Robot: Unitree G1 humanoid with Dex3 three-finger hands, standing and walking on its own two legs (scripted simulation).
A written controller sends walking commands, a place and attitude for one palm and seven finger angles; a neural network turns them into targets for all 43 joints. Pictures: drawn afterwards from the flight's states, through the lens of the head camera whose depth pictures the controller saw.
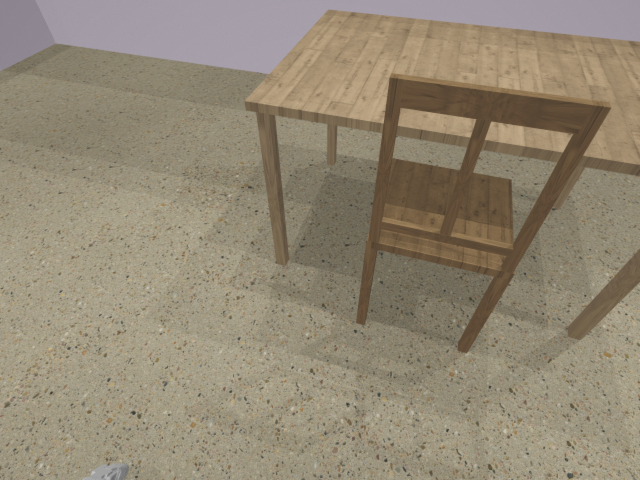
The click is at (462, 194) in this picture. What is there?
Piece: chair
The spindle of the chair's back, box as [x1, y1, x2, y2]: [440, 119, 490, 235]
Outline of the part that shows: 490,121 476,119 444,217 440,233 448,235 450,234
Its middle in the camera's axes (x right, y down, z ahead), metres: +0.32 -0.12 +0.87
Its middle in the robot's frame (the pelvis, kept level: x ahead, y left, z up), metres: +0.74 -0.28 -0.08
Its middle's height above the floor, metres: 0.69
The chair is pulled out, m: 0.00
